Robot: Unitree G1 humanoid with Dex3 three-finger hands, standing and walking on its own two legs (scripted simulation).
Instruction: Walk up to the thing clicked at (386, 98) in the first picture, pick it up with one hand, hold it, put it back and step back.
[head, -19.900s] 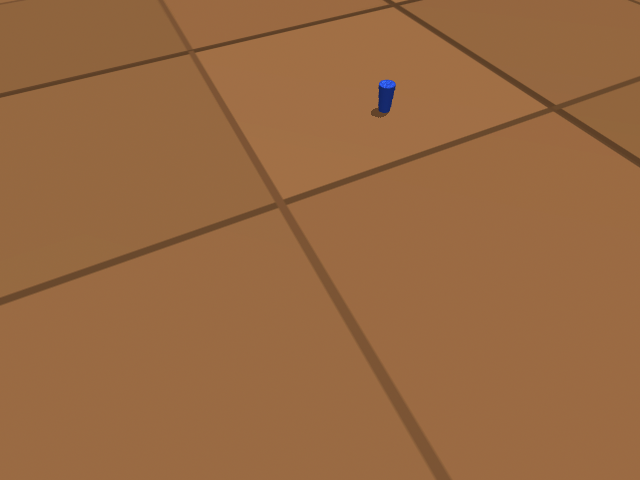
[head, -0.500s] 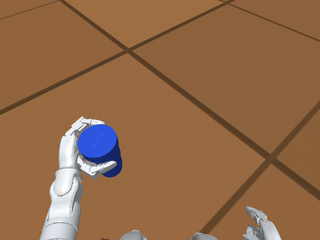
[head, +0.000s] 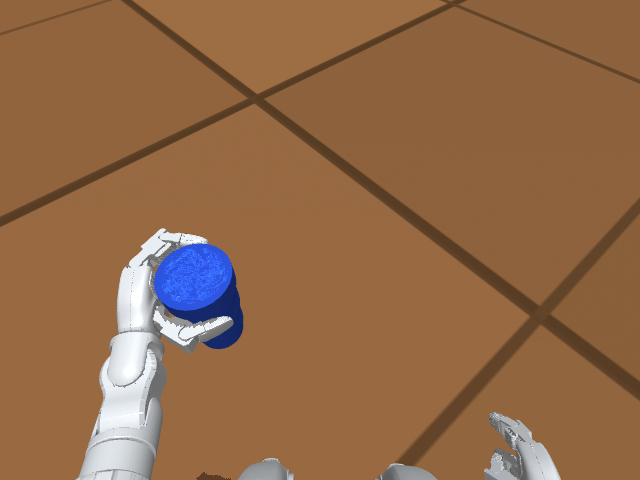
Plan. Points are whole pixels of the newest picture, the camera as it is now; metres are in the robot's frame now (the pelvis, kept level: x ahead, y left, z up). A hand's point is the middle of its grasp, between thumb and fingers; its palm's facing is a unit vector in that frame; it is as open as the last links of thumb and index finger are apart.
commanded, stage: hold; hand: left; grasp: from the side
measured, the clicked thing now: (209, 304) +0.32 +0.16 +0.01
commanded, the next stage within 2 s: crouch in 1.44 s
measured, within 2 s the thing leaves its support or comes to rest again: neither
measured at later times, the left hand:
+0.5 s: hand (192, 289) +0.33 +0.18 +0.05, palm faces +0.08 -1.00 -0.02, open 11.6 cm
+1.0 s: hand (194, 294) +0.32 +0.18 +0.04, palm faces +0.07 -1.00 -0.03, open 11.6 cm
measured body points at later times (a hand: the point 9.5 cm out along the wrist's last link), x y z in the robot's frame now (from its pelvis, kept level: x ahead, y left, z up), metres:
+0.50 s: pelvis +0.00 +0.00 +0.00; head +0.03 +0.01 +0.45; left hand +0.32 +0.23 +0.05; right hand +0.13 -0.24 -0.10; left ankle +0.03 +0.12 -0.71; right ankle +0.01 -0.12 -0.71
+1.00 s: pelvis +0.00 +0.00 +0.00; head +0.03 +0.01 +0.45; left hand +0.31 +0.23 +0.04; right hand +0.13 -0.24 -0.10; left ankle +0.03 +0.12 -0.71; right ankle +0.01 -0.12 -0.71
